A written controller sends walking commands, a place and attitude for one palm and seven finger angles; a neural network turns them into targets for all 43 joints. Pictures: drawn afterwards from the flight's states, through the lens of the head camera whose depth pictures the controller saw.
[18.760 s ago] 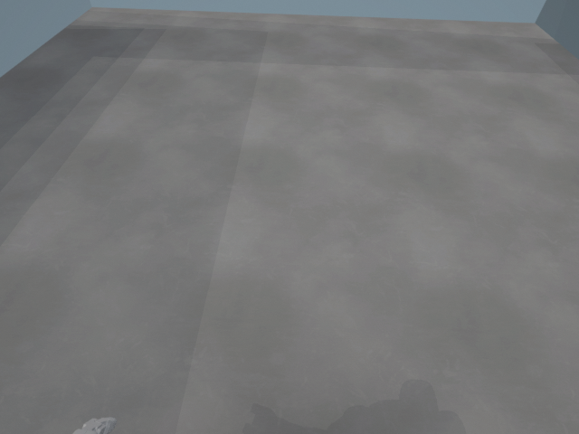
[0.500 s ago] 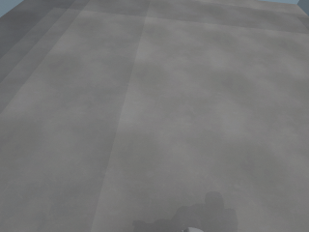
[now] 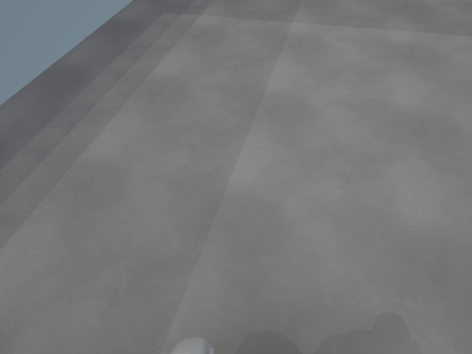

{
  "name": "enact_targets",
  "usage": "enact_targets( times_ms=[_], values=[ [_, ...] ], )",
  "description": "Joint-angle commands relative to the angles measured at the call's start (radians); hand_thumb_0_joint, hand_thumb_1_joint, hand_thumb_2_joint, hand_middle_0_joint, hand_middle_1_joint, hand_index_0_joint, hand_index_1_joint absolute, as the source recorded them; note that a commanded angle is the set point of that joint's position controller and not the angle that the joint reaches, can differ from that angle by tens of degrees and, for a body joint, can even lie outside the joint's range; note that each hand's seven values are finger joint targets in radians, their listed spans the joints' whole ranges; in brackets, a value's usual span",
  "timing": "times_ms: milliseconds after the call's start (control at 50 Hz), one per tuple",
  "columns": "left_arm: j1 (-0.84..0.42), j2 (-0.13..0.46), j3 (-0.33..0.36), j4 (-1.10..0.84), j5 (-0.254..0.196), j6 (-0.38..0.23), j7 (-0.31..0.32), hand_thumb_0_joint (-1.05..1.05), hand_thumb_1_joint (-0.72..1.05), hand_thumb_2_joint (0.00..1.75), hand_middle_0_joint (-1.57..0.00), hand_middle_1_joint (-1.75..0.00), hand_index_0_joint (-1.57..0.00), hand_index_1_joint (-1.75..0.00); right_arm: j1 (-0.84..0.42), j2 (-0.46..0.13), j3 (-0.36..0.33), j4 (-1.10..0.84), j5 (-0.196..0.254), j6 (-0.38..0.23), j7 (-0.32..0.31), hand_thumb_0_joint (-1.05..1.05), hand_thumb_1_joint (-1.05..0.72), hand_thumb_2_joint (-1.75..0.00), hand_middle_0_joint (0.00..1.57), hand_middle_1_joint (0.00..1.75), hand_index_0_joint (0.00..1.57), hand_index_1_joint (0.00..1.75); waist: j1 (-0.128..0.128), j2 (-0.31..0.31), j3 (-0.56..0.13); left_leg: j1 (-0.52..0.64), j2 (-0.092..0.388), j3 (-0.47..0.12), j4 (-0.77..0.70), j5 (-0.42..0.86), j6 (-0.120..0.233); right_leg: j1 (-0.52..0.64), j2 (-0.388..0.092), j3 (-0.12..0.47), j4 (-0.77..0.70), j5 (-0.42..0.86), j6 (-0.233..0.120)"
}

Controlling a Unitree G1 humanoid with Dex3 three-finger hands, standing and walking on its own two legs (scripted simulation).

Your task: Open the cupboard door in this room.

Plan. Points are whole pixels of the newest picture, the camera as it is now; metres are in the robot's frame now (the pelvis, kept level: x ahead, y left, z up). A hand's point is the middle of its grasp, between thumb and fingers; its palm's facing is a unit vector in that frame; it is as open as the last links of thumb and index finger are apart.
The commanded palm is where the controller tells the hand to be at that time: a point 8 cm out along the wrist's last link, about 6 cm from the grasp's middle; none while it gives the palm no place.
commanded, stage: turn or walk to find it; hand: left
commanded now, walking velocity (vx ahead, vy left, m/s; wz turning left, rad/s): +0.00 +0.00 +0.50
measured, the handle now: out of the picture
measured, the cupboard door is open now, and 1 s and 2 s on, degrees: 0 0 0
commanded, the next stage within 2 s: none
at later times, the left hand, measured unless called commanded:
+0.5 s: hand out of the picture +0.01 +0.27 -0.16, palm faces +0.27 -0.93 -0.26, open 7.4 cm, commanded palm none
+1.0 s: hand out of the picture -0.06 +0.18 -0.15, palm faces +0.50 -0.82 -0.27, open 7.4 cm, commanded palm none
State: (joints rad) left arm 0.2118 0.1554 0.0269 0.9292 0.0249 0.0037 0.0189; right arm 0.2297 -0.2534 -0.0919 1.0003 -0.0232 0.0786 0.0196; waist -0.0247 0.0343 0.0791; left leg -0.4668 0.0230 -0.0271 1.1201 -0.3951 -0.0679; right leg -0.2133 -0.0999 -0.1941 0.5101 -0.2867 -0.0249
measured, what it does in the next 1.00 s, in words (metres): steps on the spot, turning left: left foot, then right foot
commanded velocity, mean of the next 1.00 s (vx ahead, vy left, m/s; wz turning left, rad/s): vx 0.00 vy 0.00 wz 0.50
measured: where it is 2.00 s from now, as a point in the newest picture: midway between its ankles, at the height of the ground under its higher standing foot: outside the picture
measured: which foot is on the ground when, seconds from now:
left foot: up 0.00-0.18, down 0.20-0.66, up 0.68-1.00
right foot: down 0.00-0.20, up 0.22-0.64, down 0.66-1.00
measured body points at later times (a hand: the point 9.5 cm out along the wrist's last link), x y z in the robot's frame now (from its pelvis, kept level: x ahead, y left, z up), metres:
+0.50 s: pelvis -0.01 +0.04 +0.00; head +0.02 +0.06 +0.45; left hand +0.00 +0.32 -0.14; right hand +0.13 -0.18 -0.14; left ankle -0.03 +0.15 -0.74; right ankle +0.01 -0.10 -0.68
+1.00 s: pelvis -0.01 -0.02 +0.00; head +0.04 -0.02 +0.45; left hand -0.09 +0.22 -0.13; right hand +0.15 -0.22 -0.16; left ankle -0.13 +0.12 -0.67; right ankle +0.03 -0.09 -0.74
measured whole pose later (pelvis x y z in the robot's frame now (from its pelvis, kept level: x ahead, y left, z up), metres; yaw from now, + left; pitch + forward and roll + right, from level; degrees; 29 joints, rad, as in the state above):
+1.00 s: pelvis -0.01 -0.02 +0.00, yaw +31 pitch +0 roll +3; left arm 0.23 0.17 0.03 0.93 0.03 0.00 0.01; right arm 0.20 -0.26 -0.08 0.99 -0.02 0.08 0.02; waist -0.01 0.02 0.09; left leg -0.42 0.04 -0.02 1.02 -0.42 -0.07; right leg -0.22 -0.12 -0.22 0.51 -0.28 -0.03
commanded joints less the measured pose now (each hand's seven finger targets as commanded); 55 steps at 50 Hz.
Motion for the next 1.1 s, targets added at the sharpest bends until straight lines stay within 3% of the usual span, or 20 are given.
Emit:
enact_targets(
  times_ms=[0,100,140,160,180,200,280,320,480,540,600,620,640,660,680,720,760,980,1040,1080],
  values=[
    [0.076,0.245,0.068,-0.043,0.003,-0.014,0.015,0.0,0.9,0.9,-0.2,-0.3,-0.2,-0.3,-0.1,-0.032,0.01,-0.098,0.008,-0.031,-0.002,0.0,-0.9,-0.9,0.2,0.3,0.2,0.3,0.07,-0.209,-0.088,-0.03,0.013,0.055,-0.18,-0.068,-0.008,0.157,-0.264,0.147,-0.135,0.467,-0.113],
    [0.073,0.278,0.079,-0.026,0.005,0.0,0.009,0.0,0.9,0.9,-0.2,-0.3,-0.2,-0.3,-0.094,-0.034,0.019,-0.109,0.016,-0.047,-0.006,0.0,-0.9,-0.9,0.2,0.3,0.2,0.3,0.066,-0.249,-0.115,0.096,0.0,0.121,-0.426,-0.043,0.016,0.149,-0.279,0.107,-0.057,0.503,-0.097],
    [0.045,0.273,0.081,-0.027,-0.004,0.007,0.006,0.0,0.9,0.9,-0.2,-0.3,-0.2,-0.3,-0.028,-0.056,0.014,-0.097,0.013,-0.057,-0.005,0.0,-0.9,-0.9,0.2,0.3,0.2,0.3,0.019,-0.198,-0.138,0.258,0.007,0.13,-0.644,0.139,0.03,0.064,-0.254,0.046,0.045,0.401,-0.031],
    [0.049,0.241,0.078,-0.038,-0.013,0.014,0.003,0.0,0.9,0.9,-0.2,-0.3,-0.2,-0.3,0.016,-0.117,0.0,-0.09,0.009,-0.068,-0.005,0.0,-0.9,-0.9,0.2,0.3,0.2,0.3,-0.009,-0.042,-0.167,0.414,0.088,0.017,-0.743,0.289,0.063,-0.081,-0.199,0.006,0.197,0.238,0.025],
    [0.035,0.171,0.06,-0.077,-0.018,0.019,-0.005,0.0,0.9,0.9,-0.2,-0.3,-0.2,-0.3,0.055,-0.226,-0.025,-0.092,0.002,-0.071,-0.009,0.0,-0.9,-0.9,0.2,0.3,0.2,0.3,-0.03,0.268,-0.148,0.51,0.343,-0.325,-0.778,0.623,0.183,-0.351,-0.055,-0.02,0.402,-0.29,0.106],
    [-0.049,0.172,0.048,-0.103,-0.007,0.032,0.002,0.0,0.9,0.9,-0.2,-0.3,-0.2,-0.3,0.106,-0.255,-0.03,-0.068,0.003,-0.063,-0.016,0.0,-0.9,-0.9,0.2,0.3,0.2,0.3,-0.067,0.236,-0.141,0.426,0.406,-0.352,-0.801,0.622,0.258,-0.348,-0.038,0.081,0.532,-0.387,0.099],
    [-0.048,0.179,0.06,-0.054,-0.01,0.031,-0.012,0.0,0.9,0.9,-0.2,-0.3,-0.2,-0.3,-0.058,-0.157,0.0,-0.109,0.0,-0.07,-0.036,0.0,-0.9,-0.9,0.2,0.3,0.2,0.3,0.011,0.123,-0.068,0.327,0.233,-0.193,-0.788,0.544,0.219,-0.352,-0.027,0.162,0.631,-0.148,0.104],
    [-0.023,0.183,0.058,-0.041,-0.011,0.029,-0.014,0.0,0.9,0.9,-0.2,-0.3,-0.2,-0.3,-0.058,-0.151,0.003,-0.114,0.005,-0.076,-0.035,0.0,-0.9,-0.9,0.2,0.3,0.2,0.3,0.017,0.099,-0.094,0.346,0.209,-0.164,-0.786,0.584,0.215,-0.327,-0.018,0.166,0.61,-0.115,0.109],
    [-0.101,0.165,0.047,-0.096,-0.016,0.025,-0.003,0.0,0.9,0.9,-0.2,-0.3,-0.2,-0.3,-0.003,-0.161,-0.017,-0.113,-0.001,-0.065,-0.03,0.0,-0.9,-0.9,0.2,0.3,0.2,0.3,-0.016,0.106,-0.108,0.378,0.206,-0.272,-0.752,0.616,0.246,-0.286,0.026,0.179,0.404,-0.169,0.117],
    [-0.073,0.158,0.043,-0.099,-0.021,0.019,-0.001,0.0,0.9,0.9,-0.2,-0.3,-0.2,-0.3,-0.03,-0.166,-0.021,-0.124,-0.004,-0.058,-0.029,0.0,-0.9,-0.9,0.2,0.3,0.2,0.3,0.0,0.136,-0.118,0.319,0.184,-0.305,-0.72,0.64,0.235,-0.168,0.059,0.162,0.24,-0.166,0.104],
    [0.033,0.176,0.05,-0.074,-0.022,0.005,0.002,0.0,0.9,0.9,-0.2,-0.3,-0.2,-0.3,-0.064,-0.152,-0.023,-0.137,0.005,-0.053,-0.026,0.0,-0.9,-0.9,0.2,0.3,0.2,0.3,0.053,0.101,-0.142,0.182,0.12,-0.3,-0.642,0.507,0.178,0.057,0.069,0.143,-0.04,0.048,0.093],
    [0.079,0.224,0.058,-0.071,-0.014,-0.006,0.007,0.0,0.9,0.9,-0.2,-0.3,-0.2,-0.3,-0.057,-0.115,-0.021,-0.142,0.012,-0.054,-0.021,0.0,-0.9,-0.9,0.2,0.3,0.2,0.3,0.073,-0.01,-0.154,0.071,0.061,-0.258,-0.55,0.335,0.126,0.19,-0.017,0.221,-0.164,0.104,0.075],
    [0.096,0.309,0.076,-0.073,0.003,-0.016,0.015,0.0,0.9,0.9,-0.2,-0.3,-0.2,-0.3,-0.039,-0.045,-0.01,-0.164,0.017,-0.058,-0.015,0.0,-0.9,-0.9,0.2,0.3,0.2,0.3,0.075,-0.289,-0.156,-0.115,-0.092,-0.078,-0.326,-0.034,0.047,0.28,-0.291,0.499,-0.221,0.187,-0.028],
    [0.073,0.32,0.078,-0.088,-0.007,-0.014,0.015,0.0,0.9,0.9,-0.2,-0.3,-0.2,-0.3,-0.04,-0.087,-0.022,-0.163,0.007,-0.045,-0.02,0.0,-0.9,-0.9,0.2,0.3,0.2,0.3,0.073,-0.305,-0.134,-0.095,-0.082,-0.077,-0.125,-0.198,0.039,0.117,-0.403,0.554,-0.254,0.174,-0.119],
    [0.018,0.292,0.077,-0.103,-0.009,-0.011,0.018,0.0,0.9,0.9,-0.2,-0.3,-0.2,-0.3,-0.056,-0.096,-0.027,-0.151,0.002,-0.031,-0.016,0.0,-0.9,-0.9,0.2,0.3,0.2,0.3,0.058,-0.27,-0.062,-0.082,-0.054,-0.107,0.011,-0.16,0.046,-0.01,-0.368,0.533,-0.282,0.05,-0.134],
    [-0.084,0.224,0.06,-0.124,-0.01,-0.008,0.017,0.0,0.9,0.9,-0.2,-0.3,-0.2,-0.3,-0.013,-0.08,-0.026,-0.111,-0.002,-0.023,-0.003,0.0,-0.9,-0.9,0.2,0.3,0.2,0.3,-0.002,-0.151,-0.007,-0.091,-0.02,-0.08,0.115,-0.034,0.037,-0.055,-0.264,0.359,-0.252,0.054,-0.096],
    [-0.082,0.196,0.052,-0.127,-0.007,-0.019,0.016,0.0,0.9,0.9,-0.2,-0.3,-0.2,-0.3,0.023,-0.063,-0.017,-0.091,-0.002,-0.022,0.003,0.0,-0.9,-0.9,0.2,0.3,0.2,0.3,-0.007,-0.185,-0.039,-0.087,-0.01,-0.041,0.132,0.037,0.014,0.003,-0.212,0.233,-0.212,0.201,-0.075],
    [0.092,0.254,0.068,-0.044,0.004,-0.01,0.011,0.0,0.9,0.9,-0.2,-0.3,-0.2,-0.3,-0.121,-0.044,0.012,-0.11,0.011,-0.028,0.0,0.0,-0.9,-0.9,0.2,0.3,0.2,0.3,0.076,-0.229,-0.091,-0.005,0.008,0.061,-0.203,-0.067,-0.003,0.152,-0.268,0.15,-0.147,0.443,-0.112],
    [0.09,0.274,0.077,-0.033,0.007,-0.005,0.011,0.0,0.9,0.9,-0.2,-0.3,-0.2,-0.3,-0.123,-0.038,0.021,-0.117,0.018,-0.042,-0.003,0.0,-0.9,-0.9,0.2,0.3,0.2,0.3,0.078,-0.247,-0.125,0.06,0.006,0.092,-0.356,-0.089,0.014,0.175,-0.287,0.14,-0.1,0.482,-0.121],
    [0.076,0.28,0.08,-0.025,0.003,0.0,0.008,0.0,0.9,0.9,-0.2,-0.3,-0.2,-0.3,-0.086,-0.044,0.022,-0.11,0.017,-0.05,-0.006,0.0,-0.9,-0.9,0.2,0.3,0.2,0.3,0.054,-0.233,-0.149,0.156,-0.005,0.123,-0.506,0.004,0.023,0.145,-0.279,0.101,-0.04,0.471,-0.086]
  ],
)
